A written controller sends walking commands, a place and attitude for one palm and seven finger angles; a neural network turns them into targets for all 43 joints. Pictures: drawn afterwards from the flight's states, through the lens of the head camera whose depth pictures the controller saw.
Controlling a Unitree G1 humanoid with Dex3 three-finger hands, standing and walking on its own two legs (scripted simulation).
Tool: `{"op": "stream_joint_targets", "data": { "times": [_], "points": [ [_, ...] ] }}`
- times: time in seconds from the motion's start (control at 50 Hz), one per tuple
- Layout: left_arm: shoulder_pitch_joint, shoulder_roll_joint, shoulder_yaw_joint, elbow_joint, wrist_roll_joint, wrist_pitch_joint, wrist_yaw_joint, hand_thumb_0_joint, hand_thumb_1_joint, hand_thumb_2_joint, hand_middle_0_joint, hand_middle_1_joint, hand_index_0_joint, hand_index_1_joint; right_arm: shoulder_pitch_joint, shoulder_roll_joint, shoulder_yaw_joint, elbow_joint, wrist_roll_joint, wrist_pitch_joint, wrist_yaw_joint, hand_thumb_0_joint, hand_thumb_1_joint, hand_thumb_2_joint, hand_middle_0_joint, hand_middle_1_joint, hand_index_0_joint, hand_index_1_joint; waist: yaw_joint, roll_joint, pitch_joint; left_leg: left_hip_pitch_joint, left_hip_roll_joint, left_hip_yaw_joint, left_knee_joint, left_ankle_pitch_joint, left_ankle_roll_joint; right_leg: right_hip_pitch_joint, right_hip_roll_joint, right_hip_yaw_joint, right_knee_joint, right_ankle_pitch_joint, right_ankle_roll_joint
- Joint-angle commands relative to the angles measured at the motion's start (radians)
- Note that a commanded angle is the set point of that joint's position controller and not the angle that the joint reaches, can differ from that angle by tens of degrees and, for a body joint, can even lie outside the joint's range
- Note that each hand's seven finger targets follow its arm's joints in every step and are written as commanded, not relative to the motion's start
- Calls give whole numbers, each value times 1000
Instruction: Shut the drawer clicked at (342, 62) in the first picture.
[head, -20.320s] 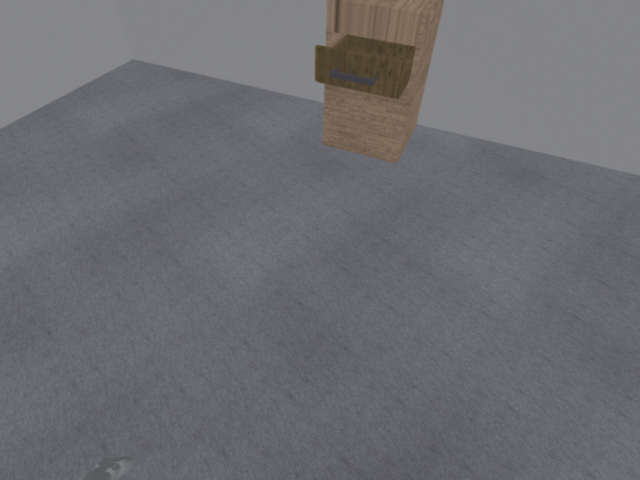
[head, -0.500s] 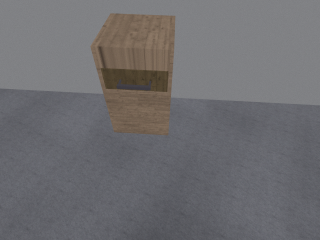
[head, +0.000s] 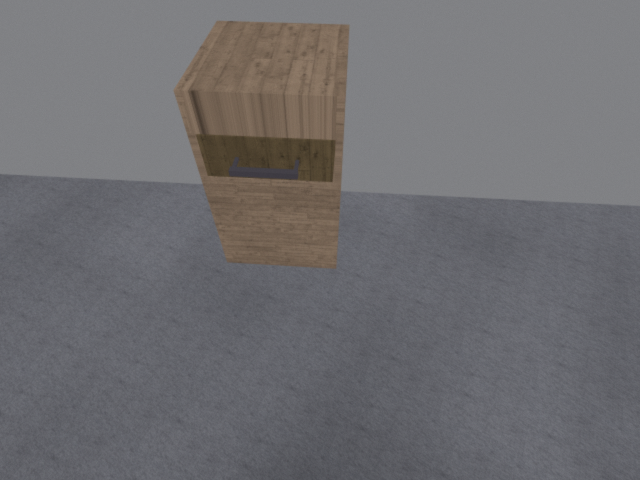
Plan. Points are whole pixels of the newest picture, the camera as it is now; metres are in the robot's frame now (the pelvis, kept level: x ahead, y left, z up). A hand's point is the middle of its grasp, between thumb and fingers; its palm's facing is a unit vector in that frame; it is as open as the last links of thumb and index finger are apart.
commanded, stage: stand and wait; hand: left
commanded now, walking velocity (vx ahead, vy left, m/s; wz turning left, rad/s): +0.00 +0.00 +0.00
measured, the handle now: (265, 167) +0.93 +0.21 -0.24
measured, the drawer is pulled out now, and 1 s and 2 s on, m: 0.00 0.00 0.00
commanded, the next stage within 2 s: none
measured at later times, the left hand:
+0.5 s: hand out of the picture +0.01 +0.17 -0.17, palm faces +0.04 -0.98 -0.22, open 7.4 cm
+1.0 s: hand out of the picture +0.02 +0.19 -0.17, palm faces +0.00 -0.97 -0.24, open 7.4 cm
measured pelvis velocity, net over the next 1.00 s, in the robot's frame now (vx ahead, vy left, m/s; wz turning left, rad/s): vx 0.01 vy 0.00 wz -0.02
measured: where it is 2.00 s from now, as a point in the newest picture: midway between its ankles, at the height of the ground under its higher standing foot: outside the picture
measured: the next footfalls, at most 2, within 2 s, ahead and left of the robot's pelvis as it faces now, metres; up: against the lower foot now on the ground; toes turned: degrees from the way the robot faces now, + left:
none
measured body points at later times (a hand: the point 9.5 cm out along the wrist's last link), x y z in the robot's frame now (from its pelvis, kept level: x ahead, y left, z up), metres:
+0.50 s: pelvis +0.01 -0.01 +0.00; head +0.02 -0.02 +0.45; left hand +0.01 +0.22 -0.16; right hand +0.02 -0.23 -0.16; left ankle +0.05 +0.14 -0.74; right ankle -0.08 -0.08 -0.74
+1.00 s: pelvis +0.01 +0.00 +0.00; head +0.03 +0.00 +0.45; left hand +0.02 +0.25 -0.15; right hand +0.02 -0.24 -0.16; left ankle +0.05 +0.14 -0.74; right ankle -0.08 -0.08 -0.74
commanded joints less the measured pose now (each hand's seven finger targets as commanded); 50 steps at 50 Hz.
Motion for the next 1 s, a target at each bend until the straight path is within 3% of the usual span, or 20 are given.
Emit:
{"op": "stream_joint_targets", "data": {
  "times": [0.0,0.14,0.26,0.32,0.38,0.62,0.78,0.98],
  "points": [
    [92,111,16,-11,-3,-13,8,0,900,900,-200,-300,-200,-300,65,-85,-12,-26,0,-10,-8,0,-900,-900,200,300,200,300,-3,-13,23,113,67,-45,-22,196,53,-142,-122,81,-113,308,-2],
    [76,128,21,-18,-5,-14,8,0,900,900,-200,-300,-200,-300,46,-98,-12,-29,-1,-9,-8,0,-900,-900,200,300,200,300,0,-18,25,110,68,-40,-21,190,48,-128,-125,82,-119,341,2],
    [66,146,27,-29,-2,-16,10,0,900,900,-200,-300,-200,-300,35,-115,-15,-37,0,-12,-10,0,-900,-900,200,300,200,300,0,-25,0,123,68,-28,-3,243,47,-97,-127,82,-104,471,12],
    [55,147,26,-31,-4,-14,8,0,900,900,-200,-300,-200,-300,31,-113,-14,-34,-1,-10,-10,0,-900,-900,200,300,200,300,0,1,20,121,71,-28,-13,224,45,-108,-127,83,-114,424,6],
    [53,151,26,-31,-4,-14,8,0,900,900,-200,-300,-200,-300,26,-119,-15,-37,0,-10,-10,0,-900,-900,200,300,200,300,0,-31,23,127,75,-29,-16,221,46,-112,-126,81,-120,422,10],
    [23,178,30,-36,-5,-17,4,0,900,900,-200,-300,-200,-300,2,-147,-18,-41,0,-12,-8,0,-900,-900,200,300,200,300,0,-22,12,137,78,-31,-33,213,44,-103,-127,89,-133,403,10],
    [-1,196,28,-38,-4,-16,-1,0,900,900,-200,-300,-200,-300,-8,-167,-19,-39,0,-13,-5,0,-900,-900,200,300,200,300,-2,-11,13,138,82,-45,-56,188,44,-111,-124,93,-143,314,3],
    [-24,222,29,-40,-4,-19,-3,0,900,900,-200,-300,-200,-300,-29,-195,-21,-44,0,-18,-2,0,-900,-900,200,300,200,300,-1,-14,-16,157,88,-50,-62,216,47,-98,-130,93,-143,333,3]
  ]
}}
